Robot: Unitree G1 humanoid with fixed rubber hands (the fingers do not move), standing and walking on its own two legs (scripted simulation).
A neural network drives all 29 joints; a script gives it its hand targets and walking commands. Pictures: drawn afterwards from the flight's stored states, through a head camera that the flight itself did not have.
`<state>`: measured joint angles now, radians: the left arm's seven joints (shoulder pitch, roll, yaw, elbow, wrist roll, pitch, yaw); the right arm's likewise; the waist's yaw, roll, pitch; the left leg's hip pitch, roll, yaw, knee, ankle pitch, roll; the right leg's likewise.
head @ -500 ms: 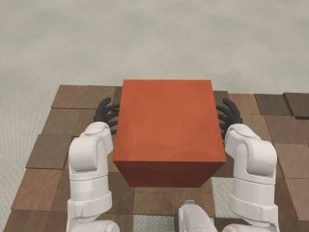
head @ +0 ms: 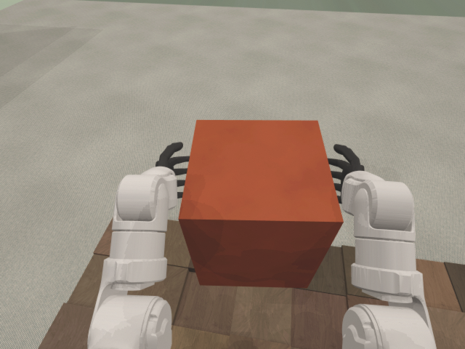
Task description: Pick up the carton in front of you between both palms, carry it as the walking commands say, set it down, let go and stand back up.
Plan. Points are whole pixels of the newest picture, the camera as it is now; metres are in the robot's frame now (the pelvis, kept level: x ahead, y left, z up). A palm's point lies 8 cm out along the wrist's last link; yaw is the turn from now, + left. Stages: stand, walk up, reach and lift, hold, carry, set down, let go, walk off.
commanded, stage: carry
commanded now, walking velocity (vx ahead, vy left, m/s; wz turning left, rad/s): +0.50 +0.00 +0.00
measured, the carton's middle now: (254, 208) +0.36 +0.02 +0.06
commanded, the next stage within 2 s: none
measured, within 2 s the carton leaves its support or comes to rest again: neither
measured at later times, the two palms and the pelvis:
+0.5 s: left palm (207, 69) +0.69 +0.15 +0.16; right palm (336, 77) +0.67 -0.15 +0.16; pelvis +0.32 +0.02 -0.01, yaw +0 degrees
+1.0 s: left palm (203, 47) +0.99 +0.22 +0.09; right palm (293, 50) +0.98 -0.08 +0.09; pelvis +0.63 +0.07 -0.02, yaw -1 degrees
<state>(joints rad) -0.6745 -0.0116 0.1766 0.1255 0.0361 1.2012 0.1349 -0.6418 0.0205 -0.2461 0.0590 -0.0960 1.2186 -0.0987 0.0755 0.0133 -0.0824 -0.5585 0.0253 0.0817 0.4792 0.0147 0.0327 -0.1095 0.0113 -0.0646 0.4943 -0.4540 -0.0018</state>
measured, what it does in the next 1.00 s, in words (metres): walks ahead: left foot, then right foot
